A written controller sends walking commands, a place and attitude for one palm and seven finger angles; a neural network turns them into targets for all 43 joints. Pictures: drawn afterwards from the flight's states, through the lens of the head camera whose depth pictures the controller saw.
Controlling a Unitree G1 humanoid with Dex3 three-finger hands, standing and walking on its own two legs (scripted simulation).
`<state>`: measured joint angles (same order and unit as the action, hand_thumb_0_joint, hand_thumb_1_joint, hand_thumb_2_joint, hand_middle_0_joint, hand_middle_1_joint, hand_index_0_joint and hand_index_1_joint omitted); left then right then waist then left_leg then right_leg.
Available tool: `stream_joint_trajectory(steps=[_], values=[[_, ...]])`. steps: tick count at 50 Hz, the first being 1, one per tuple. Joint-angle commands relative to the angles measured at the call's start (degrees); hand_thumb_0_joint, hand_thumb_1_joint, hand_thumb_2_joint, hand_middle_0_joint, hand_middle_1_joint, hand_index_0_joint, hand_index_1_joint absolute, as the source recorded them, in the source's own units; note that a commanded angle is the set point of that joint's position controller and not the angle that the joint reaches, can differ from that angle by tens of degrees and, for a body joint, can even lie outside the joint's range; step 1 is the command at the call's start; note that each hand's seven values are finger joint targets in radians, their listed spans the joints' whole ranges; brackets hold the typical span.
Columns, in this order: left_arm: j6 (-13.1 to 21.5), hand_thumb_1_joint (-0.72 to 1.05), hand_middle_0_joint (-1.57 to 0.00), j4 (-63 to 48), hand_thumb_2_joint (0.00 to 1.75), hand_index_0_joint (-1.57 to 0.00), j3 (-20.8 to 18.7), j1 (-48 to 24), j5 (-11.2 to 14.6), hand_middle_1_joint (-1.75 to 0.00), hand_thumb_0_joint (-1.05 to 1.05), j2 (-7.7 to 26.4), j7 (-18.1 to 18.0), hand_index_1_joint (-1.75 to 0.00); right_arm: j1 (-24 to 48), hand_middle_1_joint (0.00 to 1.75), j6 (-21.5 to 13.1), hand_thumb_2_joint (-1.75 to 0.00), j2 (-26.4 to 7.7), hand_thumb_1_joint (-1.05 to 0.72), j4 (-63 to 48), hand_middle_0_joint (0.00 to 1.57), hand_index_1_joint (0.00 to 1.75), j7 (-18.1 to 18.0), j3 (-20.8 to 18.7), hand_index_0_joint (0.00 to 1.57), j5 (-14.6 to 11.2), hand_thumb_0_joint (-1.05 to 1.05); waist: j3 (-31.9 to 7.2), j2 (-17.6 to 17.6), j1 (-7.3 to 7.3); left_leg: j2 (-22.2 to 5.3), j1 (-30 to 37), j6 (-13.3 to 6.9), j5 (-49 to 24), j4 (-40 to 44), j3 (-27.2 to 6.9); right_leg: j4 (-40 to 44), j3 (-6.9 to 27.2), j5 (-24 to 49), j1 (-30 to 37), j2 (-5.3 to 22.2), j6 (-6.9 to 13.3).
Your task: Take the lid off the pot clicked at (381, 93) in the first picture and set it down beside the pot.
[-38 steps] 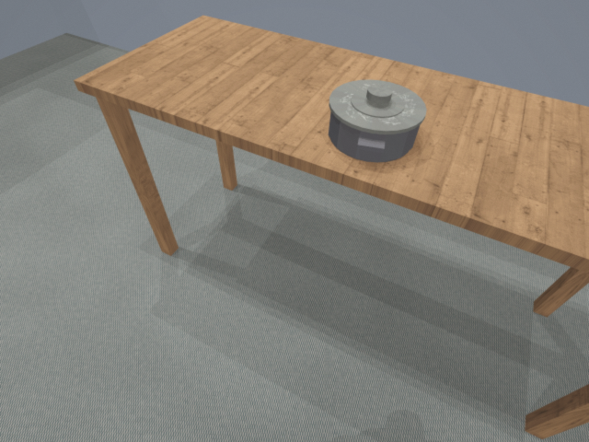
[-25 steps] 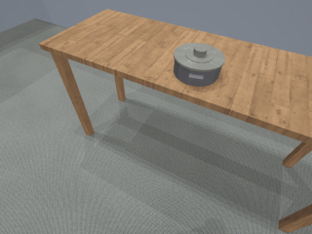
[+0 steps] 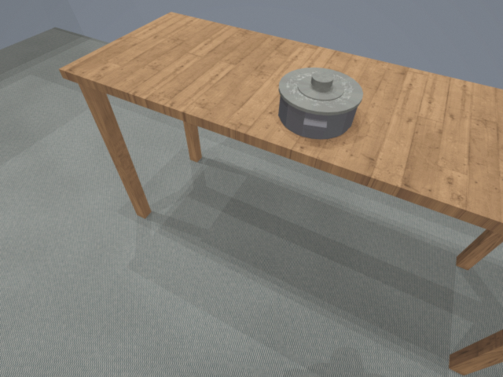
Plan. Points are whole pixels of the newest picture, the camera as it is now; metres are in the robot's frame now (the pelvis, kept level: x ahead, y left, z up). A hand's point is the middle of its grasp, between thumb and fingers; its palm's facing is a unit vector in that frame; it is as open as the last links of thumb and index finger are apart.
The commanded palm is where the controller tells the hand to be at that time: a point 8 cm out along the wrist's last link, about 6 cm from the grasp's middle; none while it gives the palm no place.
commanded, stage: turn to face it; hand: left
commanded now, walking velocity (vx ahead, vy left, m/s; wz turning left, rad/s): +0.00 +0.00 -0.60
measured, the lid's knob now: (322, 80) +0.74 -0.13 +0.10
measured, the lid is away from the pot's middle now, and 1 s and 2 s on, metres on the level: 0.00 0.00 0.00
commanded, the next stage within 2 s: take the last steps up to it in 0.76 s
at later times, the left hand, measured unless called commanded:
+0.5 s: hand out of the picture +0.06 +0.18 -0.17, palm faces -0.09 -0.96 -0.25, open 7.4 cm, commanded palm none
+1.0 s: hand out of the picture +0.13 +0.14 -0.17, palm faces -0.32 -0.92 -0.22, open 7.4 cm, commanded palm none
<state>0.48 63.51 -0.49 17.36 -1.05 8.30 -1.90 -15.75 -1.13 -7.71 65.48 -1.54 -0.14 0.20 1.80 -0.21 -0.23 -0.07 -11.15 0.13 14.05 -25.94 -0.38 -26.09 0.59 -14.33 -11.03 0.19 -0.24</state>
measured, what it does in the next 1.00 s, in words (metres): steps on the spot, turning right: left foot, then right foot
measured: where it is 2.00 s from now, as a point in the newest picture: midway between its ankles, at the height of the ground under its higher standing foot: outside the picture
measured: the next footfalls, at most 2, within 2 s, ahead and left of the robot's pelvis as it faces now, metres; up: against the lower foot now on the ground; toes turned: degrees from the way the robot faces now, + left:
left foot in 0.56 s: +0.06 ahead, +0.12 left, +0.00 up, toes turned -12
right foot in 0.82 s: +0.01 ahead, -0.14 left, +0.00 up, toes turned -19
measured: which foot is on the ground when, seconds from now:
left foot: down 0.00-0.32, up 0.34-0.54, down 0.56-0.82, up 0.84-1.00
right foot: down 0.00-0.56, up 0.58-0.80, down 0.82-1.00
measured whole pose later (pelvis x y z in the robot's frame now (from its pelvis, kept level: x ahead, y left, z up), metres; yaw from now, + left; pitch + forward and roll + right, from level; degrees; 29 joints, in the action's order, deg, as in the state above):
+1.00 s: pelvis +0.00 -0.02 -0.01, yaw -20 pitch +0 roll +0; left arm -1.3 53.0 -2.9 12.9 -1.8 10.6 -0.2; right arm -14.4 1.1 -12.7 56.8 -0.7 -2.4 0.9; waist 4.1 0.6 -0.6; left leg -2.9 -21.9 1.0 27.1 -48.5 3.4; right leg -29.9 1.0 -15.5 -14.7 -1.4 1.7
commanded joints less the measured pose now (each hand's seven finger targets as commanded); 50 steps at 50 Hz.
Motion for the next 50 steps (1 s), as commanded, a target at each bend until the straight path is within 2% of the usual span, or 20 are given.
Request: stream_joint_trajectory(steps=[1, 10, 13, 14, 16, 17, 19, 21, 26, 27, 28, 29, 33, 36, 39, 40, 41, 42, 44, 50], values=[[0.6, 0.9, -0.2, -1.9, 0.9, -0.2, -1.6, 4.4, 0.2, -0.3, 0.0, 5.7, -0.3, -0.3, -3.8, 0.3, -0.4, -0.9, -6.0, -0.9, -1.5, 0.2, 0.3, -0.7, -1.5, 0.2, 0.3, 0.0, 1.8, 0.8, 0.12, -5.1, 0.7, -1.7, -6.7, 3.5, -3.1, 4.0, 5.2, 6.6, -3.2, 4.5, 2.0], [-1.5, 0.9, -0.2, -7.4, 0.9, -0.2, -4.3, 2.4, -0.2, -0.3, 0.0, 6.4, 1.4, -0.3, -0.5, 0.3, 0.6, -0.9, -10.8, -0.9, -7.9, 0.2, 0.3, -1.3, -4.4, 0.2, 0.7, 0.0, 1.5, 6.6, 0.83, -12.7, -1.6, -4.7, 3.2, 4.5, -5.6, -9.0, 4.8, 2.3, -10.3, -0.5, 2.0], [-1.4, 0.9, -0.2, -8.1, 0.9, -0.2, -4.7, 3.9, -0.3, -0.3, 0.0, 6.7, 1.8, -0.3, 2.1, 0.3, 0.6, -0.9, -11.4, -0.9, -10.1, 0.2, 0.3, -1.1, -5.0, 0.2, 0.8, 0.0, 0.8, 4.6, 2.19, -12.7, -4.6, -4.5, 2.3, 0.7, -3.3, -8.9, 5.6, 3.6, -7.6, -0.5, 2.2], [-1.2, 0.9, -0.2, -8.3, 0.9, -0.2, -5.0, 4.4, -0.4, -0.3, 0.0, 8.0, 1.7, -0.3, 3.1, 0.3, 0.8, -0.9, -10.9, -0.9, -11.0, 0.2, 0.3, -1.0, -5.1, 0.2, 0.7, 0.0, 0.2, 0.1, 2.63, -10.0, -6.3, -2.9, 3.1, -4.5, -0.3, -6.1, 10.1, 8.1, -6.1, 1.5, 3.2], [-0.6, 0.9, -0.2, -8.6, 0.9, -0.2, -6.1, 6.4, -0.4, -0.3, 0.0, 13.4, 0.9, -0.3, 4.5, 0.3, 1.1, -0.9, -7.5, -0.9, -13.3, 0.2, 0.3, -0.8, -4.4, 0.2, 0.5, 0.0, -2.0, -15.5, 3.33, -0.6, -16.5, 1.4, 13.6, -22.2, 5.8, 4.6, 31.3, 17.1, 1.3, 13.7, 9.8], [-0.9, 0.9, -0.2, -9.0, 0.9, -0.2, -6.4, 7.9, -0.1, -0.3, 0.0, 13.8, 0.3, -0.3, 7.3, 0.3, 1.1, -0.9, -7.9, -0.9, -14.4, 0.2, 0.3, -1.0, -4.1, 0.2, 0.5, 0.0, -0.9, -13.4, 4.84, -1.2, -20.2, 1.4, 18.9, -29.9, 1.4, 6.9, 34.8, 22.0, 2.5, 16.2, 14.0], [-1.0, 0.9, -0.2, -10.4, 0.9, -0.2, -6.5, 3.6, -0.3, -0.3, 0.0, 12.4, 0.0, -0.3, 6.6, 0.3, 0.4, -0.9, -8.0, -0.9, -14.7, 0.2, 0.3, -1.1, -4.0, 0.2, 0.3, 0.0, -1.6, -7.0, 2.09, -3.0, -21.0, 1.3, 17.9, -31.7, -2.0, 3.2, 30.3, 28.6, 3.9, 14.2, 15.0], [-1.1, 0.9, -0.2, -12.1, 0.9, -0.2, -6.6, 1.1, -0.5, -0.3, 0.0, 12.5, 0.0, -0.3, 6.3, 0.3, 0.5, -0.9, -7.6, -0.9, -14.9, 0.2, 0.3, -1.0, -3.9, 0.2, 0.0, 0.0, -4.4, -7.4, 1.67, -2.2, -15.3, 1.5, 16.8, -23.8, -1.2, 1.7, 27.1, 30.9, 2.7, 11.6, 13.3], [-2.1, 0.9, -0.2, -14.8, 0.9, -0.2, -6.5, -3.6, 0.2, -0.3, 0.0, 12.9, 0.8, -0.3, -0.3, 0.3, 0.3, -0.9, -9.1, -0.9, -14.3, 0.2, 0.3, -1.2, -4.0, 0.2, -0.1, 0.0, -5.1, -6.7, -2.02, -0.9, 4.6, 0.9, 0.6, 0.5, 0.3, -1.2, 21.9, 16.4, -8.7, 4.5, 6.0], [-2.3, 0.9, -0.2, -15.8, 0.9, -0.2, -6.0, -3.5, 0.2, -0.3, 0.0, 10.9, 1.1, -0.3, -1.0, 0.3, -0.1, -0.9, -12.1, -0.9, -14.8, 0.2, 0.3, -1.2, -4.5, 0.2, 0.3, 0.0, -4.7, 1.5, -2.3, -8.2, 9.1, -1.7, 2.5, 5.9, -8.6, -6.7, 17.2, 5.4, -16.2, -0.5, 3.5], [-2.1, 0.9, -0.2, -17.0, 0.9, -0.2, -5.4, -3.5, 0.3, -0.3, 0.0, 8.5, 1.8, -0.3, -0.6, 0.3, 0.0, -0.9, -17.0, -0.9, -16.0, 0.2, 0.3, -1.1, -5.4, 0.2, 1.1, 0.0, -2.2, 13.5, -2.04, -19.9, 9.5, -7.3, 1.5, 11.4, -21.3, -17.1, 8.1, -10.0, -24.0, -6.2, 0.6], [-1.8, 0.9, -0.2, -18.1, 0.9, -0.2, -5.6, -5.3, -0.1, -0.3, 0.0, 9.5, 1.9, -0.3, -0.1, 0.3, 0.3, -0.9, -17.6, -0.9, -17.1, 0.2, 0.3, -0.7, -5.4, 0.2, 1.4, 0.0, 0.1, 12.5, -2.17, -25.1, 2.5, -11.6, 1.4, 13.7, -24.3, -27.8, 4.5, -16.2, -23.7, -3.2, -0.5], [-2.5, 0.9, -0.2, -15.6, 0.9, -0.2, -5.5, -3.2, 0.1, -0.3, 0.0, 8.9, 3.0, -0.3, 6.9, 0.3, 0.2, -0.9, -13.5, -0.9, -18.2, 0.2, 0.3, -0.7, -3.8, 0.2, 1.7, 0.0, -0.2, 10.0, 1.43, -16.1, -1.5, -9.3, -10.4, 9.6, -6.7, -32.7, 2.3, -10.7, -19.0, 1.1, -1.3], [-2.2, 0.9, -0.2, -16.2, 0.9, -0.2, -4.4, -4.3, 0.2, -0.3, 0.0, 7.5, 3.2, -0.3, 4.2, 0.3, 0.5, -0.9, -14.6, -0.9, -16.8, 0.2, 0.3, -0.5, -4.2, 0.2, 1.9, 0.0, -2.2, 11.6, 0.03, -15.5, 0.1, -8.3, -18.3, 5.0, -2.8, -17.7, -2.0, -11.2, -11.1, 1.0, -1.0], [-1.3, 0.9, -0.2, -14.4, 0.9, -0.2, -4.8, 1.1, 0.1, -0.3, 0.0, 9.2, 2.8, -0.3, 2.3, 0.3, 1.1, -0.9, -14.4, -0.9, -15.7, 0.2, 0.3, -0.2, -4.5, 0.2, 1.2, 0.0, -4.2, 3.2, 2.27, -11.8, -4.9, -3.7, -12.4, -6.3, 0.8, 1.1, -1.9, 2.3, 2.9, -0.2, -0.1], [-0.5, 0.9, -0.2, -13.9, 0.9, -0.2, -5.8, 2.8, -0.6, -0.3, 0.0, 14.9, 2.0, -0.3, 2.0, 0.3, 1.2, -0.9, -10.8, -0.9, -16.6, 0.2, 0.3, 0.0, -3.9, 0.2, 0.5, 0.0, -4.2, -10.8, 2.57, -5.2, -16.1, 0.4, 4.1, -18.0, 6.6, 6.9, 15.8, 12.5, 9.5, 11.6, 3.9], [-0.6, 0.9, -0.2, -13.7, 0.9, -0.2, -6.4, 4.5, 0.0, -0.3, 0.0, 18.4, 1.5, -0.3, 5.4, 0.3, 1.4, -0.9, -9.5, -0.9, -18.2, 0.2, 0.3, -0.1, -3.4, 0.2, 0.6, 0.0, -3.6, -15.5, 4.39, -3.0, -20.3, 1.7, 20.9, -26.1, 4.2, 8.9, 24.9, 21.2, 7.2, 21.1, 10.6], [-0.7, 0.9, -0.2, -14.1, 0.9, -0.2, -6.2, 3.7, 0.0, -0.3, 0.0, 16.7, 0.9, -0.3, 5.5, 0.3, 1.8, -0.9, -9.9, -0.9, -17.8, 0.2, 0.3, -0.4, -3.4, 0.2, 0.6, 0.0, -4.4, -10.5, 3.68, -3.9, -19.5, 1.2, 19.3, -31.1, 0.0, 8.2, 24.1, 18.8, 5.4, 19.6, 13.3], [-0.8, 0.9, -0.2, -14.6, 0.9, -0.2, -5.9, -1.5, -0.2, -0.3, 0.0, 13.7, 0.5, -0.3, 3.4, 0.3, 1.6, -0.9, -9.9, -0.9, -15.0, 0.2, 0.3, -0.3, -3.4, 0.2, 0.8, 0.0, -4.1, -10.0, 1.38, -4.6, -19.9, 1.4, 15.2, -34.5, -0.2, 6.6, 18.6, 18.3, 5.4, 15.2, 13.1], [-0.1, 0.9, -0.2, -13.0, 0.9, -0.2, -5.5, -2.8, -0.3, -0.3, 0.0, 13.8, 1.2, -0.3, -1.4, 0.3, -0.1, -0.9, -6.9, -0.9, -11.8, 0.2, 0.3, 1.3, -2.8, 0.2, 1.1, 0.0, 0.0, -7.3, 0.08, -2.1, -6.0, 0.4, 8.9, -12.1, 5.1, 10.7, 15.6, -11.5, -4.6, 11.8, 11.4]])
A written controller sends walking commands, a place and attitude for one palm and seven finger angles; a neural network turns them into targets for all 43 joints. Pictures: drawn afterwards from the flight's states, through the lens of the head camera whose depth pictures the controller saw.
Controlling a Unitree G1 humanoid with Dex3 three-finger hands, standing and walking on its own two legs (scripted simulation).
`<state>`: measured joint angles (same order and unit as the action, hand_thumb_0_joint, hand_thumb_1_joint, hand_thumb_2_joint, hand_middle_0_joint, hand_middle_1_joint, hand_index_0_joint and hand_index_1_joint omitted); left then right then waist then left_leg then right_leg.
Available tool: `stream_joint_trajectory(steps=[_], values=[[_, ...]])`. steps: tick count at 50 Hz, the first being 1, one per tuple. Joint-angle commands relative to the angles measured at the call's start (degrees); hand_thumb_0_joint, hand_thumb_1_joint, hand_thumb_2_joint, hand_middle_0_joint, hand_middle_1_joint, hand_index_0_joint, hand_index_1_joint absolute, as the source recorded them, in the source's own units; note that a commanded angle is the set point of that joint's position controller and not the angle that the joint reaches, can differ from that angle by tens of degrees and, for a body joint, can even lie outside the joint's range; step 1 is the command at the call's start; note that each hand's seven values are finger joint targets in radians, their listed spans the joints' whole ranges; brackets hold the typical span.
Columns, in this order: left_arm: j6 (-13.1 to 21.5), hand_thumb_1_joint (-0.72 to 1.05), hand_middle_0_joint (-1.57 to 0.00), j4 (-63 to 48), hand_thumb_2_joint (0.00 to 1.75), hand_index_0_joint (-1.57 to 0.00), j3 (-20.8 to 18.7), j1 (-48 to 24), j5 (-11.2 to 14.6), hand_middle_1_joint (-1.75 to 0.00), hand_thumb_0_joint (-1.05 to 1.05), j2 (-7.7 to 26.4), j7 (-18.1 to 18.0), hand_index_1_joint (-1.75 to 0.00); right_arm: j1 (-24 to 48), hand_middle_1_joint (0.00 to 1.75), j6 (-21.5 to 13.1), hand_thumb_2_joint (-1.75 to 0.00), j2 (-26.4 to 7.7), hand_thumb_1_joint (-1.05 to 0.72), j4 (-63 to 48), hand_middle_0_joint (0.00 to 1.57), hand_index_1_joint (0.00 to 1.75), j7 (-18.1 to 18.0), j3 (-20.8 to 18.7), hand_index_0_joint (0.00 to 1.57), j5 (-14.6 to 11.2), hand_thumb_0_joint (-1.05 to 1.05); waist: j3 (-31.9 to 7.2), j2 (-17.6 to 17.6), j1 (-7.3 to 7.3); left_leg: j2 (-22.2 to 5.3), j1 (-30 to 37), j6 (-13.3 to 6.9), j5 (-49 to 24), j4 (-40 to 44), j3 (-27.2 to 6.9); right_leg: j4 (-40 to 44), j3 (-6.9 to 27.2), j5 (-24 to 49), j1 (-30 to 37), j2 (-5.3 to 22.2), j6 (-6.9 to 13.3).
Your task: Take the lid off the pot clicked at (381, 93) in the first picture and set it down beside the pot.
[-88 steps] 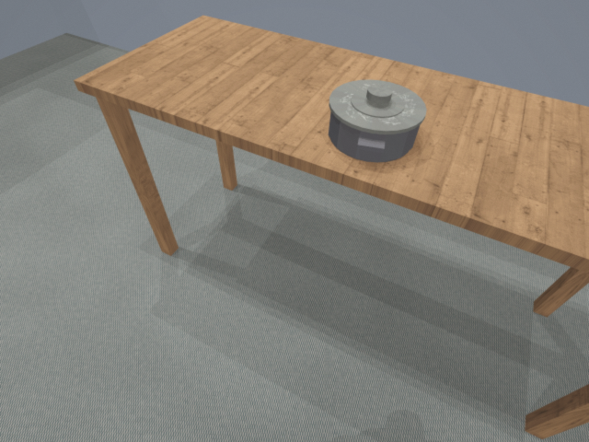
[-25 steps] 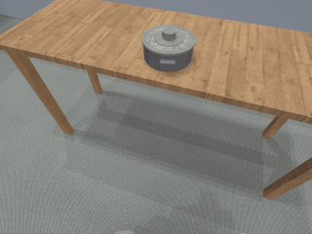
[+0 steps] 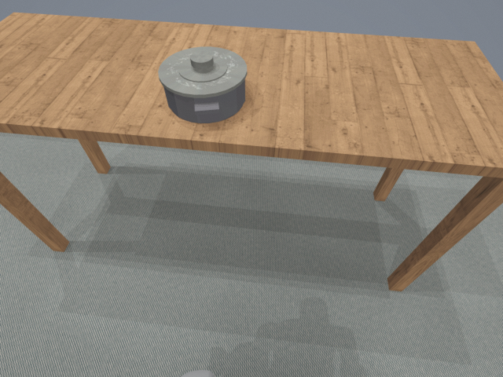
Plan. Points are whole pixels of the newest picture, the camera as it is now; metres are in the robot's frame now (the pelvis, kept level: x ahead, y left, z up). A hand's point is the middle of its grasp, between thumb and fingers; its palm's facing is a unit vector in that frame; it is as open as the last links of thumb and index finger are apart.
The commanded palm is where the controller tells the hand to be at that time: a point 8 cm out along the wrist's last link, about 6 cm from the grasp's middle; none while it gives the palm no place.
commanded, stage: take the last steps up to it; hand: left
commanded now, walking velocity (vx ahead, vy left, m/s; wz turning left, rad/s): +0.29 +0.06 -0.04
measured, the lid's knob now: (201, 60) +0.73 +0.15 +0.11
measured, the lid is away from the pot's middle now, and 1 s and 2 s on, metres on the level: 0.00 0.00 0.00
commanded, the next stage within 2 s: come to a stop and stand still in 0.52 s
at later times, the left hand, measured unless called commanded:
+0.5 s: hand (183, 325) +0.23 +0.15 -0.17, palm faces -0.04 -0.98 -0.18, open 7.4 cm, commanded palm none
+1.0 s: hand (158, 337) +0.21 +0.20 -0.17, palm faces +0.06 -0.97 -0.23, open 7.3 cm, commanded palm none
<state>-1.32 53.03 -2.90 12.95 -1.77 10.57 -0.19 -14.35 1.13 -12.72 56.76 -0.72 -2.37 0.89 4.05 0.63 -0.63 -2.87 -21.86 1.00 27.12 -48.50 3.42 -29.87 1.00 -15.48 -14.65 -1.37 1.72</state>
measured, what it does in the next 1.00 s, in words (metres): walks ahead: left foot, then right foot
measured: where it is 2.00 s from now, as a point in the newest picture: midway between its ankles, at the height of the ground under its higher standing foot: outside the picture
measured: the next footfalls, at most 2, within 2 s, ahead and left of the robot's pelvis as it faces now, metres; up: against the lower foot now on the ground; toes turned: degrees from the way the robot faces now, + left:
left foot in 0.08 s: +0.06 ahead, +0.11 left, +0.00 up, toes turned +4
right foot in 0.44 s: +0.21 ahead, -0.13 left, +0.00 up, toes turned -9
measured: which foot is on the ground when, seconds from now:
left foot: up 0.00-0.06, down 0.08-0.44, up 0.46-0.72, down 0.74-1.00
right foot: down 0.00-0.10, up 0.12-0.42, down 0.44-0.76, up 0.78-1.00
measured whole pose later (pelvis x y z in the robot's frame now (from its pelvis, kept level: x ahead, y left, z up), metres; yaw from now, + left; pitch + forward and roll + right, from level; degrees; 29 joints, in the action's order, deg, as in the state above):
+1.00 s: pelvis +0.20 +0.00 +0.00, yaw -1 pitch +0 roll +0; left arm -2.4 58.1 -2.8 15.5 -0.9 11.2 -1.9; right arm -5.3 0.2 -8.1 55.8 -1.8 -1.1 0.9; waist 3.9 -1.1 1.3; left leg -2.4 -17.0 -1.1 10.1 -27.5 6.4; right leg -46.9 -1.4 -28.6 -19.2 1.0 -0.7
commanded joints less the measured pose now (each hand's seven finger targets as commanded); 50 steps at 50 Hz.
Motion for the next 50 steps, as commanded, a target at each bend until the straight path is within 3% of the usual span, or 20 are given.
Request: stream_joint_trajectory(steps=[1, 3, 4, 5, 7, 9, 13, 17, 20, 21, 22, 23, 25, 28, 34, 35, 37, 40, 43, 50], values=[[1.7, 0.9, -0.2, -2.1, 0.9, -0.2, -3.0, 1.2, 0.6, -0.3, 0.0, 11.2, -0.4, -0.3, -5.2, 0.3, -2.7, -0.9, -1.6, -0.9, -2.0, 0.2, 0.3, 0.5, -0.5, 0.2, 0.5, 0.0, -1.9, -8.6, -0.44, 1.6, 9.7, -0.5, -6.9, 15.8, 2.6, 13.6, 13.8, -14.1, -3.8, 12.0, 8.2], [1.4, 0.9, -0.2, -2.3, 0.9, -0.2, -2.4, 0.5, 0.7, -0.3, 0.0, 8.0, 0.1, -0.3, -11.2, 0.3, -3.4, -0.9, -3.3, -0.9, 0.1, 0.2, 0.3, 0.1, -0.7, 0.2, 0.6, 0.0, -0.1, -0.2, -2.66, -0.7, 18.9, -2.4, -2.0, 25.7, -2.8, 4.2, 10.0, -18.5, -13.0, 6.7, 5.3], [1.4, 0.9, -0.2, -3.4, 0.9, -0.2, -1.7, 0.2, 0.9, -0.3, 0.0, 4.6, 0.6, -0.3, -15.1, 0.3, -3.6, -0.9, -7.6, -0.9, 0.8, 0.2, 0.3, -0.3, -1.8, 0.2, 1.4, 0.0, 0.8, 13.7, -4.23, -11.7, 22.1, -7.1, 9.4, 34.6, -19.3, -10.6, 2.5, -16.7, -21.6, 0.0, 2.5], [2.2, 0.9, -0.2, -5.4, 0.9, -0.2, -1.5, -3.3, 0.8, -0.3, 0.0, 4.3, 0.8, -0.3, -18.0, 0.3, -3.7, -0.9, -10.3, -0.9, 0.6, 0.2, 0.3, -0.7, -2.2, 0.2, 1.4, 0.0, 2.2, 17.3, -5.36, -20.3, 20.7, -12.8, 13.7, 42.2, -32.6, -22.7, -2.1, -16.9, -27.3, -0.9, 1.1], [2.9, 0.9, -0.2, -4.6, 0.9, -0.2, -1.8, -5.3, 0.0, -0.3, 0.0, 5.7, 1.1, -0.3, -14.4, 0.3, -4.2, -0.9, -6.5, -0.9, 0.4, 0.2, 0.3, -0.7, -1.2, 0.2, 0.9, 0.0, 3.5, 8.1, -3.27, -18.9, 15.8, -14.5, 8.9, 42.3, -29.7, -33.7, 1.5, -10.9, -27.5, 4.3, 1.6], [2.9, 0.9, -0.2, -2.9, 0.9, -0.2, -1.5, -3.5, 0.0, -0.3, 0.0, 4.4, 1.8, -0.3, -11.1, 0.3, -5.2, -0.9, -4.4, -0.9, 0.4, 0.2, 0.3, -0.9, -0.4, 0.2, 0.6, 0.0, 3.5, 4.1, -0.88, -14.7, 15.0, -12.6, -3.5, 41.6, -18.9, -33.3, 0.5, -4.5, -25.6, 6.1, 0.2], [2.6, 0.9, -0.2, -2.3, 0.9, -0.2, -0.5, -3.2, 0.4, -0.3, 0.0, 1.6, 1.9, -0.3, -13.1, 0.3, -5.9, -0.9, -3.8, -0.9, 2.7, 0.2, 0.3, -1.1, 0.0, 0.2, 0.4, 0.0, 0.4, 5.2, -0.57, -10.7, 16.8, -11.5, -21.9, 38.6, -7.1, -20.1, -4.5, -2.6, -18.6, 6.4, -1.2], [3.0, 0.9, -0.2, -3.2, 0.9, -0.2, -0.3, -5.7, 0.5, -0.3, 0.0, 0.7, 1.6, -0.3, -15.6, 0.3, -5.3, -0.9, -3.5, -0.9, 4.8, 0.2, 0.3, -0.9, -0.3, 0.2, 0.7, 0.0, 0.6, 6.9, -1.87, -10.9, 15.1, -11.1, -24.0, 35.2, -5.5, -8.8, -7.5, -3.0, -11.3, 4.8, -1.0], [3.5, 0.9, -0.2, -0.1, 0.9, -0.2, -1.5, 2.6, 0.2, -0.3, 0.0, 2.4, 1.2, -0.3, -14.4, 0.3, -4.9, -0.9, -2.2, -0.9, 5.4, 0.2, 0.3, -0.9, -0.1, 0.2, 0.3, 0.0, -1.9, 2.5, 2.26, -7.2, 6.9, -7.7, -19.0, 24.2, -2.0, 1.5, -8.1, 3.9, 7.4, 3.3, -0.3], [4.2, 0.9, -0.2, 2.3, 0.9, -0.2, -2.5, 10.2, 0.0, -0.3, 0.0, 6.3, 0.6, -0.3, -14.1, 0.3, -5.0, -0.9, -0.6, -0.9, 5.0, 0.2, 0.3, -0.6, 0.1, 0.2, -0.3, 0.0, -6.2, -5.0, 5.36, -3.5, -2.7, -5.2, -12.9, 12.0, 1.5, 3.7, 1.8, 1.7, 21.0, 11.1, 2.9], [4.6, 0.9, -0.2, 3.5, 0.9, -0.2, -3.9, 16.9, 0.3, -0.3, 0.0, 13.3, -0.2, -0.3, -14.0, 0.3, -5.1, -0.9, 1.9, -0.9, 2.7, 0.2, 0.3, -0.2, 0.3, 0.2, -0.6, 0.0, -9.2, -18.4, 7.09, 2.5, -15.2, -2.1, 5.7, -4.1, 5.3, 12.5, 23.1, 2.5, 29.0, 27.2, 9.4], [4.3, 0.9, -0.2, 4.2, 0.9, -0.2, -3.8, 18.9, 1.1, -0.3, 0.0, 13.1, -0.7, -0.3, -9.9, 0.3, -4.6, -0.9, -0.8, -0.9, 1.6, 0.2, 0.3, -0.5, -0.3, 0.2, -0.1, 0.0, -7.7, -12.1, 7.73, 0.3, -16.5, -2.0, 9.0, -14.3, -0.3, 16.2, 26.8, 1.6, 23.4, 30.0, 12.6], [4.4, 0.9, -0.2, 2.9, 0.9, -0.2, -2.9, 10.4, 0.9, -0.3, 0.0, 8.0, -1.5, -0.3, -7.3, 0.3, -3.9, -0.9, 0.4, -0.9, 1.6, 0.2, 0.3, -0.2, -0.6, 0.2, 0.2, 0.0, -2.9, -11.3, 4.09, -3.7, -16.2, -1.8, 1.1, -18.9, -3.1, 17.4, 19.5, -3.2, 11.7, 26.1, 11.8], [4.7, 0.9, -0.2, 1.8, 0.9, -0.2, -2.1, 5.1, 0.1, -0.3, 0.0, 4.7, -1.9, -0.3, -8.3, 0.3, -2.7, -0.9, 3.4, -0.9, 2.5, 0.2, 0.3, 0.3, -0.5, 0.2, 0.3, 0.0, -2.0, -6.7, 0.27, -4.3, -7.2, -0.2, -2.8, -9.4, -1.3, 15.9, 4.8, 11.6, 1.7, 21.4, 9.0], [3.3, 0.9, -0.2, 1.7, 0.9, -0.2, -1.7, 2.0, 0.6, -0.3, 0.0, 6.4, -1.8, -0.3, -8.7, 0.3, -2.7, -0.9, 3.4, -0.9, 2.0, 0.2, 0.3, 0.5, 0.0, 0.2, 0.0, 0.0, -2.9, -7.7, -1.34, 0.5, 10.2, 1.5, -19.2, 17.6, 3.6, 8.4, -3.4, 14.6, -3.5, 14.0, 3.9], [2.7, 0.9, -0.2, 2.1, 0.9, -0.2, -1.4, 2.8, 0.6, -0.3, 0.0, 5.9, -1.8, -0.3, -9.2, 0.3, -2.9, -0.9, 1.4, -0.9, 2.3, 0.2, 0.3, 0.3, -0.2, 0.2, 0.1, 0.0, -4.2, -5.6, -1.27, -0.9, 13.8, 1.3, -24.5, 22.3, 2.0, 3.8, -4.1, 13.1, -2.8, 12.2, 2.0], [1.6, 0.9, -0.2, 2.5, 0.9, -0.2, -0.4, 7.5, 1.1, -0.3, 0.0, 3.1, -1.9, -0.3, -6.9, 0.3, -2.9, -0.9, -6.3, -0.9, 0.6, 0.2, 0.3, -0.3, -1.2, 0.2, 0.1, 0.0, -6.4, 7.7, 0.43, -14.2, 15.6, -5.7, -45.6, 25.4, -11.3, -3.1, -7.1, -6.3, -4.1, 5.8, -2.9], [0.5, 0.9, -0.2, 4.2, 0.9, -0.2, 0.0, 8.1, 1.0, -0.3, 0.0, 3.4, -2.5, -0.3, -2.3, 0.3, -2.5, -0.9, -5.2, -0.9, 0.1, 0.2, 0.3, -1.8, -0.6, 0.2, 0.2, 0.0, -3.8, 15.9, 0.41, -15.8, 12.1, -9.7, -57.4, 29.9, -13.2, -16.6, -3.1, -16.2, -5.0, 4.8, -3.2], [0.4, 0.9, -0.2, 4.4, 0.9, -0.2, -0.3, 8.1, 1.2, -0.3, 0.0, 4.2, -2.2, -0.3, 0.9, 0.3, -1.9, -0.9, -6.5, -0.9, -1.1, 0.2, 0.3, -2.2, -1.0, 0.2, 0.2, 0.0, -7.0, 8.7, 0.48, -15.9, 17.5, -11.6, -64.3, 26.4, -9.9, -19.2, -0.8, -15.7, -7.3, 4.7, -3.0], [-0.1, 0.9, -0.2, 2.6, 0.9, -0.2, -0.9, 10.6, 0.8, -0.3, 0.0, 3.0, -1.8, -0.3, 5.5, 0.3, -0.5, -0.9, -7.1, -0.9, -2.8, 0.2, 0.3, -1.6, -2.3, 0.2, 0.3, 0.0, -8.3, 7.6, 1.69, -13.7, 10.6, -9.4, -38.3, 26.9, -7.7, -9.6, -1.9, -8.0, -0.9, 3.8, -2.3]])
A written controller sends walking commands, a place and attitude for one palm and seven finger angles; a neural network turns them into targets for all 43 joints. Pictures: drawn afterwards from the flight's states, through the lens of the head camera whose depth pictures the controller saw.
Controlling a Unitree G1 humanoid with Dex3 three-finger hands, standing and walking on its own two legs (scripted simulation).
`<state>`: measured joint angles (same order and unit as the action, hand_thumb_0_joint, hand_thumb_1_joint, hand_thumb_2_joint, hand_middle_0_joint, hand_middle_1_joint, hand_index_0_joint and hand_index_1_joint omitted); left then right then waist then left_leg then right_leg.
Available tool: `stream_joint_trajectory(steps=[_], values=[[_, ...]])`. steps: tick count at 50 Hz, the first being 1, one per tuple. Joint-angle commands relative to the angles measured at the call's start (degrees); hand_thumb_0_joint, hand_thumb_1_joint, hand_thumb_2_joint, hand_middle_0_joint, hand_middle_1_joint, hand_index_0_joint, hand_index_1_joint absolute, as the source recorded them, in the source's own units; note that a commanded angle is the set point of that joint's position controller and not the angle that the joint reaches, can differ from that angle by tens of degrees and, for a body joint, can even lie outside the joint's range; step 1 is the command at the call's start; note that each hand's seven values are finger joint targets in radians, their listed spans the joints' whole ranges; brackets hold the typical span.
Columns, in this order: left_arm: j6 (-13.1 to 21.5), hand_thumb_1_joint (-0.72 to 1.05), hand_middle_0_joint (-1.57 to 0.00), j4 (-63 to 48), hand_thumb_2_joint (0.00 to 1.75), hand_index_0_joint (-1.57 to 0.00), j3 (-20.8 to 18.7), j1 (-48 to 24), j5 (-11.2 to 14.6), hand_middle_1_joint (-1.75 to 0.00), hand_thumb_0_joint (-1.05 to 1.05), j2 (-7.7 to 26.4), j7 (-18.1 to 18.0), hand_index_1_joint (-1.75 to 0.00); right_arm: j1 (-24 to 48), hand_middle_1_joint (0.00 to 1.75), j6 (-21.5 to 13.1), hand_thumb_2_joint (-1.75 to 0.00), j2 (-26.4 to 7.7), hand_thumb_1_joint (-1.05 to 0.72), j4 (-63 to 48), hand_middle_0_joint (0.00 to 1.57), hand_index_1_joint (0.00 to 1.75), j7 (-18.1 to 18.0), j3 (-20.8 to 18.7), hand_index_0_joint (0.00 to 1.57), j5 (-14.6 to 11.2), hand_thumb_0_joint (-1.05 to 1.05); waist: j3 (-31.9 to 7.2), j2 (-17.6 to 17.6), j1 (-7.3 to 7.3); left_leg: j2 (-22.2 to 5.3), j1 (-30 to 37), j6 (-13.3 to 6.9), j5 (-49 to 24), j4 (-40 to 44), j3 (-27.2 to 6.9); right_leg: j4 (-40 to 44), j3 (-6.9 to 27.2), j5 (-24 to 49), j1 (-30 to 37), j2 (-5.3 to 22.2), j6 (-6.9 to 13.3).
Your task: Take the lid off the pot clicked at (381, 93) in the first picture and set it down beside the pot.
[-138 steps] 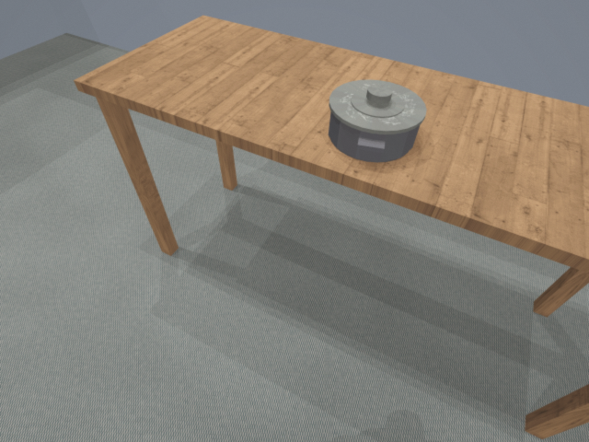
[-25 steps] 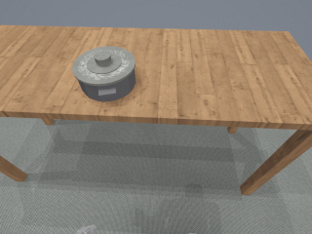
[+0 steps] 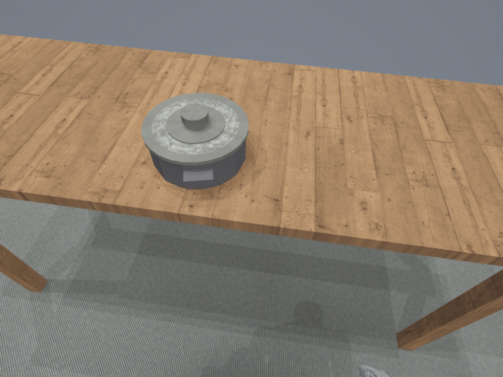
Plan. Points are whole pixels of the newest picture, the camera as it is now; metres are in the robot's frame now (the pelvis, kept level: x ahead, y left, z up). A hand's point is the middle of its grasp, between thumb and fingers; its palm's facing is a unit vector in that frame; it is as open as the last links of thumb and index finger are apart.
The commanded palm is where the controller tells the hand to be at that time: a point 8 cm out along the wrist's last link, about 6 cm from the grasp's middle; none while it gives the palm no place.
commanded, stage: come to a stop and stand still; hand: left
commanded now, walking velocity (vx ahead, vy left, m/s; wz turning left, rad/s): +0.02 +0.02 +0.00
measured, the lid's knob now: (194, 115) +0.53 +0.16 +0.11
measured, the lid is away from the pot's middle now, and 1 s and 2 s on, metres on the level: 0.00 0.00 0.00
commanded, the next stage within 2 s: look again from close up in 1.24 s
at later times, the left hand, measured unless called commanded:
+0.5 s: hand out of the picture +0.05 +0.14 -0.16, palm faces -0.01 -0.97 -0.23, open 7.4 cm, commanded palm none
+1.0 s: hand out of the picture +0.02 +0.13 -0.17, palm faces +0.01 -0.98 -0.19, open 7.4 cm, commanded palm none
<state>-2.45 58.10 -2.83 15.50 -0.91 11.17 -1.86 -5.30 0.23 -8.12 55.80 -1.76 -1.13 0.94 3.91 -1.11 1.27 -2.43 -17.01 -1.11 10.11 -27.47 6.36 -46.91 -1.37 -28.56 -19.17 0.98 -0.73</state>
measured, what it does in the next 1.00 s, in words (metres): steps on the spot: right foot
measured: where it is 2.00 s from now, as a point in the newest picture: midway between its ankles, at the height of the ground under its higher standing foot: outside the picture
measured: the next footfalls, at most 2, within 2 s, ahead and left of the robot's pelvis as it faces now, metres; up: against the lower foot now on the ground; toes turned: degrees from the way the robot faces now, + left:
right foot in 0.08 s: +0.03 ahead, -0.13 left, +0.00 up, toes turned -1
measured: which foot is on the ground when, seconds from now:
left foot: down 0.00-1.00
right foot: up 0.00-0.06, down 0.08-1.00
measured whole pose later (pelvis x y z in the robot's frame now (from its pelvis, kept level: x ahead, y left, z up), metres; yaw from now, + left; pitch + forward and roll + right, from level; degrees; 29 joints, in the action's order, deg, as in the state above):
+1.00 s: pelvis +0.02 -0.04 +0.00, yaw +0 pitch +0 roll +0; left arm 0.4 61.2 0.7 16.9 -0.8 9.5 -1.9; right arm -15.1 -1.2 -8.9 62.2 -1.6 0.5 0.2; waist 1.9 -0.8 0.1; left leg -1.8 -11.5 0.6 15.5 -27.1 3.1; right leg -26.9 -2.5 -17.0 -10.0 -1.9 2.9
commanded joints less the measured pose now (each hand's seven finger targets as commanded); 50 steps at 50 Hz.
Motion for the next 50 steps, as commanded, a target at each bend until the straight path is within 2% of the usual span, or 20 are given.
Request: stream_joint_trajectory(steps=[1, 2, 3, 4, 5, 6, 7, 8, 10, 12, 14, 15, 17, 19, 22, 25, 33, 40, 46, 50], values=[[1.3, 0.9, -0.2, -1.8, 0.9, -0.2, -1.0, 9.9, -0.2, -0.3, 0.0, 2.4, -0.2, -0.3, -2.8, 0.3, 0.5, -0.9, -11.0, -0.9, -1.9, 0.2, 0.3, -0.4, -3.5, 0.2, 0.0, 0.0, -7.8, 7.8, 0.7, -12.2, 3.3, -5.6, -13.2, 3.9, -9.4, 14.6, 0.1, 11.0, 6.8, 1.4, 0.1], [1.8, 0.9, -0.2, -1.8, 0.9, -0.2, -0.9, 10.3, -0.5, -0.3, 0.0, 4.0, -0.3, -0.3, -3.3, 0.3, 0.6, -0.9, -9.2, -0.9, -1.9, 0.2, 0.3, -0.1, -3.3, 0.2, -0.5, 0.0, -6.5, 1.0, 0.92, -8.4, -0.3, -2.8, -3.6, 0.3, -8.4, 24.5, 3.1, 17.1, 9.5, 2.5, 0.2], [2.1, 0.9, -0.2, -3.2, 0.9, -0.2, 0.4, 9.6, -1.5, -0.3, 0.0, 4.6, -2.0, -0.3, -1.8, 0.3, -0.5, -0.9, -10.8, -0.9, -5.1, 0.2, 0.3, 0.1, -3.6, 0.2, -1.5, 0.0, -5.3, -7.3, 1.2, -6.1, 2.7, 1.1, 0.3, -8.3, -2.7, 28.2, 8.4, 33.8, 4.4, 7.9, 0.1], [2.8, 0.9, -0.2, -7.1, 0.9, -0.2, 0.5, 3.6, -1.3, -0.3, 0.0, 8.6, -1.5, -0.3, -4.5, 0.3, 0.8, -0.9, -6.2, -0.9, -7.1, 0.2, 0.3, 1.6, -3.1, 0.2, -0.7, 0.0, -4.9, -11.1, -1.96, 1.3, -1.9, 1.9, 13.1, -15.4, -1.3, 29.6, 14.5, 17.0, -0.1, 12.3, 4.4], [3.2, 0.9, -0.2, -8.5, 0.9, -0.2, 0.1, 1.7, -1.0, -0.3, 0.0, 9.8, -1.3, -0.3, -4.7, 0.3, 1.4, -0.9, -6.6, -0.9, -6.8, 0.2, 0.3, 2.3, -2.8, 0.2, -0.4, 0.0, -5.8, -7.2, -1.93, 1.3, -2.5, 1.6, 13.5, -19.9, -3.2, 30.6, 15.7, 7.7, -1.6, 12.5, 7.9], [3.8, 0.9, -0.2, -9.4, 0.9, -0.2, -0.5, 0.6, -0.9, -0.3, 0.0, 9.5, -1.6, -0.3, -5.5, 0.3, 1.3, -0.9, -6.6, -0.9, -7.2, 0.2, 0.3, 2.5, -3.0, 0.2, -0.3, 0.0, -4.2, -8.0, -2.88, 0.9, -4.7, 0.7, 12.4, -22.4, -4.8, 28.7, 16.2, 13.0, -1.9, 12.2, 9.7], [4.2, 0.9, -0.2, -9.1, 0.9, -0.2, -0.7, -0.2, -0.9, -0.3, 0.0, 9.6, -1.7, -0.3, -6.6, 0.3, 1.3, -0.9, -5.9, -0.9, -7.3, 0.2, 0.3, 2.3, -2.7, 0.2, -0.3, 0.0, -5.3, -5.7, -3.04, 0.6, -2.4, 1.1, 12.6, -22.0, -5.0, 27.4, 15.7, 17.1, -1.3, 13.4, 11.3], [4.3, 0.9, -0.2, -9.5, 0.9, -0.2, -0.4, -0.7, -0.9, -0.3, 0.0, 8.9, -1.8, -0.3, -7.2, 0.3, 1.0, -0.9, -5.3, -0.9, -7.8, 0.2, 0.3, 2.1, -2.4, 0.2, -0.4, 0.0, -3.1, -5.2, -3.85, 0.6, -1.5, 1.1, 12.8, -18.5, -4.8, 26.4, 14.1, 18.1, -3.4, 13.0, 11.2], [4.1, 0.9, -0.2, -9.5, 0.9, -0.2, 0.1, -0.5, -0.5, -0.3, 0.0, 8.3, -1.6, -0.3, -10.3, 0.3, 0.2, -0.9, -4.8, -0.9, -6.2, 0.2, 0.3, 1.9, -1.8, 0.2, -0.6, 0.0, -3.0, -6.1, -4.29, 1.1, 3.8, 0.8, 7.1, -4.0, -4.1, 21.6, 10.1, 19.5, -2.7, 9.3, 7.8], [3.5, 0.9, -0.2, -9.1, 0.9, -0.2, 0.8, 1.0, -0.1, -0.3, 0.0, 6.3, -1.2, -0.3, -10.5, 0.3, -0.9, -0.9, -6.9, -0.9, -5.6, 0.2, 0.3, 1.6, -1.4, 0.2, -0.2, 0.0, -1.9, 2.7, -2.38, -3.6, 5.8, -1.1, 1.5, 2.2, -9.6, 18.6, 5.7, 11.7, -4.2, 3.6, 3.7], [3.0, 0.9, -0.2, -8.2, 0.9, -0.2, 1.0, 2.6, 0.0, -0.3, 0.0, 5.3, -1.2, -0.3, -9.0, 0.3, -0.9, -0.9, -8.0, -0.9, -5.0, 0.2, 0.3, 1.3, -1.2, 0.2, 0.1, 0.0, 0.1, 8.8, -0.95, -6.1, -2.4, -3.0, 6.0, 5.9, -14.2, 18.7, 3.1, 7.8, 0.9, 1.4, 2.8], [3.0, 0.9, -0.2, -7.6, 0.9, -0.2, 1.1, 3.3, 0.0, -0.3, 0.0, 5.7, -1.1, -0.3, -8.3, 0.3, -0.8, -0.9, -8.0, -0.9, -5.0, 0.2, 0.3, 1.3, -0.9, 0.2, -0.1, 0.0, 1.0, 6.2, -0.25, -5.5, -5.1, -2.8, 9.3, 6.5, -14.0, 19.8, 3.6, 8.4, 3.3, 1.3, 2.8], [3.4, 0.9, -0.2, -6.8, 0.9, -0.2, 1.2, 3.3, 0.1, -0.3, 0.0, 6.4, -0.8, -0.3, -9.2, 0.3, -0.9, -0.9, -7.5, -0.9, -4.5, 0.2, 0.3, 1.2, -0.5, 0.2, 0.1, 0.0, -0.7, 0.9, -0.33, -3.2, -3.4, -1.2, 10.5, 4.9, -10.7, 23.3, 6.3, 7.5, 4.4, 3.2, 3.8], [3.6, 0.9, -0.2, -6.7, 0.9, -0.2, 1.3, 2.2, 0.2, -0.3, 0.0, 6.9, -0.7, -0.3, -11.1, 0.3, -0.9, -0.9, -6.9, -0.9, -3.2, 0.2, 0.3, 1.2, -0.3, 0.2, 0.1, 0.0, -0.2, 0.0, -1.27, -1.9, -1.2, -0.3, 9.9, 2.7, -8.3, 25.8, 8.9, 4.8, 1.8, 5.1, 4.6], [3.7, 0.9, -0.2, -6.6, 0.9, -0.2, 1.4, 1.2, 0.2, -0.3, 0.0, 7.2, -0.6, -0.3, -13.6, 0.3, -1.0, -0.9, -5.8, -0.9, -1.7, 0.2, 0.3, 1.1, 0.1, 0.2, 0.2, 0.0, -1.2, -2.1, -1.81, -1.8, 1.3, 0.2, 8.3, 1.9, -7.0, 27.5, 9.1, 3.4, 1.0, 5.7, 5.1], [3.8, 0.9, -0.2, -6.0, 0.9, -0.2, 1.5, 1.0, 0.4, -0.3, 0.0, 6.8, -0.6, -0.3, -14.3, 0.3, -1.3, -0.9, -5.7, -0.9, -0.3, 0.2, 0.3, 1.1, 0.4, 0.2, 0.0, 0.0, -0.2, 0.6, -1.69, -2.1, 0.4, 0.3, 5.9, 2.2, -7.2, 26.7, 8.6, 7.0, 2.0, 5.4, 4.8], [4.0, 0.9, -0.2, -3.2, 0.9, -0.2, 1.7, 2.4, 0.5, -0.3, 0.0, 6.0, -0.5, -0.3, -14.9, 0.3, -1.9, -0.9, -5.6, -0.9, 2.3, 0.2, 0.3, 0.4, 0.7, 0.2, -0.3, 0.0, -2.6, 1.6, -1.14, -3.1, 3.0, 0.3, -0.8, 2.6, -7.6, 24.7, 7.0, 19.6, 6.5, 5.1, 4.0], [4.1, 0.9, -0.2, -1.1, 0.9, -0.2, 2.0, 3.3, 0.4, -0.3, 0.0, 5.3, -0.6, -0.3, -14.4, 0.3, -1.8, -0.9, -5.2, -0.9, 3.8, 0.2, 0.3, 0.2, 0.7, 0.2, -0.5, 0.0, -1.1, 0.7, -1.49, -3.3, 4.6, 0.3, -1.4, 3.3, -7.4, 25.5, 6.9, 21.2, 6.0, 5.0, 3.8], [4.1, 0.9, -0.2, 0.5, 0.9, -0.2, 2.1, 4.3, 0.3, -0.3, 0.0, 4.7, -0.6, -0.3, -13.6, 0.3, -2.1, -0.9, -5.4, -0.9, 4.7, 0.2, 0.3, -0.1, 0.8, 0.2, -0.6, 0.0, -2.0, 2.7, -1.28, -4.0, 7.1, 0.0, -5.5, 3.8, -7.6, 24.9, 6.1, 25.1, 7.1, 4.9, 3.6], [4.3, 0.9, -0.2, 1.0, 0.9, -0.2, 2.1, 5.0, 0.3, -0.3, 0.0, 4.8, -0.7, -0.3, -13.0, 0.3, -2.1, -0.9, -5.6, -0.9, 4.7, 0.2, 0.3, -0.2, 0.8, 0.2, -0.7, 0.0, -2.3, 1.1, -1.23, -4.0, 7.8, 0.1, -6.9, 3.5, -7.5, 25.1, 6.0, 28.3, 8.0, 5.4, 3.4]])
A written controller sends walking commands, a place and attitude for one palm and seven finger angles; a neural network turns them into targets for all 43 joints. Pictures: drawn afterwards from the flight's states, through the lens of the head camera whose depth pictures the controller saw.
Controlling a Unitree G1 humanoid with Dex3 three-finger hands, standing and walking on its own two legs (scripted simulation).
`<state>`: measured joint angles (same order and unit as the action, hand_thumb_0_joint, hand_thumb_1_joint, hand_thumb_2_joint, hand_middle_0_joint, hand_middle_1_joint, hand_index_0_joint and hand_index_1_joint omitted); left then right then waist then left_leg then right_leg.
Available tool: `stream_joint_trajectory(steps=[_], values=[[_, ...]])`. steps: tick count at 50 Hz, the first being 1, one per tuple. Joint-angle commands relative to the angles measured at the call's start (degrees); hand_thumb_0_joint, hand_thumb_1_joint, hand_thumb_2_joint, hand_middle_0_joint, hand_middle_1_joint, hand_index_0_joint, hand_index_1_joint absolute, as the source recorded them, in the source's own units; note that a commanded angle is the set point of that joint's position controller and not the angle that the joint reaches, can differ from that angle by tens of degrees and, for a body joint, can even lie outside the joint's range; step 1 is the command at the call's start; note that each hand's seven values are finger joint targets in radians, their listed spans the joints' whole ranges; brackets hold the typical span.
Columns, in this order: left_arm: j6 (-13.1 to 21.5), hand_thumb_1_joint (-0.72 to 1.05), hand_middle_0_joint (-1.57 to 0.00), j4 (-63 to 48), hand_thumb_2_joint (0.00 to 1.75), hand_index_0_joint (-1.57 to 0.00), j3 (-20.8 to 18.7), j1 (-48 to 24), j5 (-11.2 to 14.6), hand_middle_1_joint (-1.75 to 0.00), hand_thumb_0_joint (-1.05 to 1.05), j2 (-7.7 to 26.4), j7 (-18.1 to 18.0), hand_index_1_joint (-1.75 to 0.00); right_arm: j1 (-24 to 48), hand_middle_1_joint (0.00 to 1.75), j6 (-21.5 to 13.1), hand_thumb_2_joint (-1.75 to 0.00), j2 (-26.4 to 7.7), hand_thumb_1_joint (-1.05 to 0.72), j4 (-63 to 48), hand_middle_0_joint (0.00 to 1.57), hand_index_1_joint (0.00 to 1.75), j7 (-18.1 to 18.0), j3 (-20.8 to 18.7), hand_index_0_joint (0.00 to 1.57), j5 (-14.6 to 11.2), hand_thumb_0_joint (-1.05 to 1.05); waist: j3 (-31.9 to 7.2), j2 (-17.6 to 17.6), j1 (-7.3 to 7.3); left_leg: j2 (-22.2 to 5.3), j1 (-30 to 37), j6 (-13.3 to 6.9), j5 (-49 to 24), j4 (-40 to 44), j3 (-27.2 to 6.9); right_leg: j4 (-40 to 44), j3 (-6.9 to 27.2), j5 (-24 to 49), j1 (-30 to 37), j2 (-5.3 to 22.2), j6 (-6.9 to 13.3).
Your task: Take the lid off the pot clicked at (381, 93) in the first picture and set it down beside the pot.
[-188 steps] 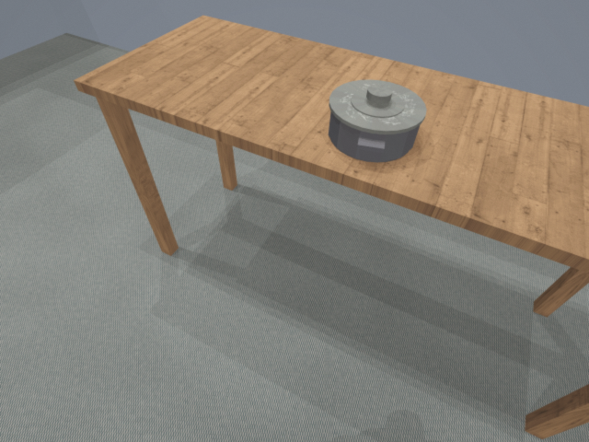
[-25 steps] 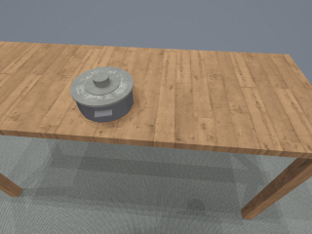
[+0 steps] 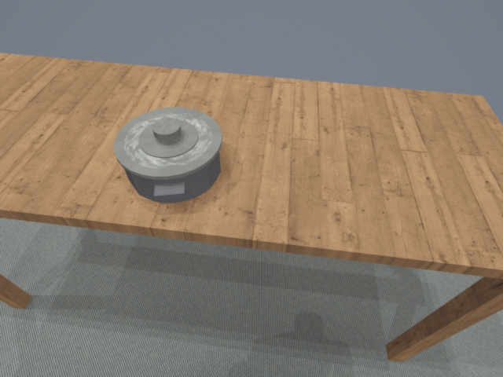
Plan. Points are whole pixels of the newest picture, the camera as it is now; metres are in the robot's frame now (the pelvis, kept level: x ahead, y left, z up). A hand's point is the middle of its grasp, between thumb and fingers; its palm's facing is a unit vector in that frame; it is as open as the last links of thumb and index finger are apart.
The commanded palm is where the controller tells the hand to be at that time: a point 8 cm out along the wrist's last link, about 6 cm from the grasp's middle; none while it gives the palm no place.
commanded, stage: come to a stop and stand still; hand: left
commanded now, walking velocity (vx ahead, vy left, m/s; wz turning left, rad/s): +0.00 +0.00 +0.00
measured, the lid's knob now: (167, 129) +0.51 +0.20 +0.11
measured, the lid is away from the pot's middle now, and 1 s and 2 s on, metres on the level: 0.00 0.00 0.00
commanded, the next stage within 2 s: look again from close up in 0.24 s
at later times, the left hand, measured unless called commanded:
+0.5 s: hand out of the picture +0.03 +0.19 -0.17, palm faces +0.01 -0.98 -0.20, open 7.4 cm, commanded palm none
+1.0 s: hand out of the picture +0.01 +0.19 -0.18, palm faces +0.01 -0.98 -0.18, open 7.4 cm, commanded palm none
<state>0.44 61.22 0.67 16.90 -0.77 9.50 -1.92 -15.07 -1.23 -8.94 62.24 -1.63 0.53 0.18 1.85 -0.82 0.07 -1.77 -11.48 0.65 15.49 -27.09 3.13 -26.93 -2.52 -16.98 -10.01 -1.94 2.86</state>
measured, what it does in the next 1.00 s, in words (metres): stands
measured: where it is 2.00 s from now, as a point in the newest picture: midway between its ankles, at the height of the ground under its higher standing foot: outside the picture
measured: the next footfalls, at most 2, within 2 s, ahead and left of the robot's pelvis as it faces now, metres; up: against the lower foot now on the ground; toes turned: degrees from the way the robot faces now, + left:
none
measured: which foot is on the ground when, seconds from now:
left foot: down 0.00-1.00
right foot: down 0.00-1.00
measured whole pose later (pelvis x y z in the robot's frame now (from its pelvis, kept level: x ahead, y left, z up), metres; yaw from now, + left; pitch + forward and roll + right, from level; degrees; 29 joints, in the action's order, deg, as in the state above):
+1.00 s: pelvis +0.02 +0.02 +0.00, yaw +0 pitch +0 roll +0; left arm 0.6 62.0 0.6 17.1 -0.6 9.0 -2.3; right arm -16.0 -1.4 -7.7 64.5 -2.0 0.7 -0.1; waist 2.5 -1.4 0.0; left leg -0.6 -8.6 -0.8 15.9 -24.6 4.1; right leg -23.8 -1.6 -16.7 -7.0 -0.9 1.3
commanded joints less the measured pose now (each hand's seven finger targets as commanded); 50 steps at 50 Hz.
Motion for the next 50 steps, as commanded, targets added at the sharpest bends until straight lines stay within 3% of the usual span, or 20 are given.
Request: stream_joint_trajectory(steps=[1, 11, 12, 17, 36, 42, 50], values=[[1.4, 0.9, -0.2, -2.0, 0.9, -0.2, -1.4, 3.5, 0.2, -0.3, 0.0, 6.4, -0.6, -0.3, -3.3, 0.3, -0.6, -0.9, -4.8, -0.9, -1.6, 0.2, 0.3, -0.3, -0.9, 0.2, 0.1, 0.0, -0.1, 1.1, -0.12, -4.6, 2.3, -1.7, -12.3, 3.3, -4.3, 5.2, 7.3, 17.2, -1.1, 8.3, -0.1], [1.2, 0.9, -0.2, -1.6, 0.9, -0.2, -1.3, 3.6, 0.2, -0.3, 0.0, 6.3, -0.6, -0.3, -2.6, 0.3, -0.6, -0.9, -5.0, -0.9, -1.2, 0.2, 0.3, -0.4, -0.8, 0.2, 0.1, 0.0, 0.9, 2.0, 0.12, -4.8, 3.0, -2.0, -13.2, 4.4, -4.6, 5.7, 6.8, 15.8, -0.9, 8.2, -0.2], [1.1, 0.9, -0.2, -1.8, 0.9, -0.2, -1.5, 3.6, 0.3, -0.3, 0.0, 6.7, -0.5, -0.3, -2.7, 0.3, -0.7, -0.9, -5.0, -0.9, -1.3, 0.2, 0.3, -0.4, -0.9, 0.2, 0.2, 0.0, 0.3, 0.6, 0.23, -5.0, 3.4, -2.2, -13.7, 4.4, -4.7, 5.6, 6.5, 16.2, -0.3, 7.9, -0.2], [1.2, 0.9, -0.2, -1.8, 0.9, -0.2, -1.5, 3.7, 0.3, -0.3, 0.0, 6.7, -0.6, -0.3, -3.1, 0.3, -0.8, -0.9, -5.2, -0.9, -1.0, 0.2, 0.3, -0.4, -0.8, 0.2, 0.1, 0.0, -0.5, 0.1, 0.34, -5.1, 4.0, -2.3, -16.1, 4.5, -4.8, 5.3, 6.1, 18.3, 0.9, 8.2, -0.3], [1.0, 0.9, -0.2, -1.3, 0.9, -0.2, -1.4, 4.2, 0.3, -0.3, 0.0, 5.5, -0.8, -0.3, -4.7, 0.3, -0.8, -0.9, -4.6, -0.9, 0.3, 0.2, 0.3, -0.7, -0.9, 0.2, 0.0, 0.0, 0.7, 1.4, 0.21, -5.2, 4.9, -2.4, -17.3, 5.2, -4.6, 5.7, 6.1, 18.3, 0.6, 8.5, -0.3], [1.1, 0.9, -0.2, -1.1, 0.9, -0.2, -1.4, 4.8, 0.4, -0.3, 0.0, 5.6, -0.7, -0.3, -5.0, 0.3, -0.9, -0.9, -4.3, -0.9, 0.4, 0.2, 0.3, -0.7, -0.9, 0.2, -0.1, 0.0, 0.5, -0.1, 0.32, -5.2, 4.7, -2.6, -16.2, 5.3, -4.8, 6.1, 6.2, 18.1, 1.2, 8.4, -0.3], [0.9, 0.9, -0.2, -0.8, 0.9, -0.2, -1.3, 5.3, 0.3, -0.3, 0.0, 4.8, -0.8, -0.3, -5.2, 0.3, -0.8, -0.9, -4.0, -0.9, 0.8, 0.2, 0.3, -0.7, -0.9, 0.2, -0.1, 0.0, 1.4, 1.9, 0.19, -5.0, 4.5, -2.6, -15.3, 5.5, -4.7, 6.3, 6.4, 16.4, 0.2, 8.4, -0.3]])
